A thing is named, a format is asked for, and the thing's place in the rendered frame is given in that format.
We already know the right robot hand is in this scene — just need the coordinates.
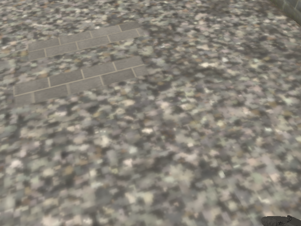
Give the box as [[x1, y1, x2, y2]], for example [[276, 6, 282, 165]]
[[261, 215, 301, 226]]

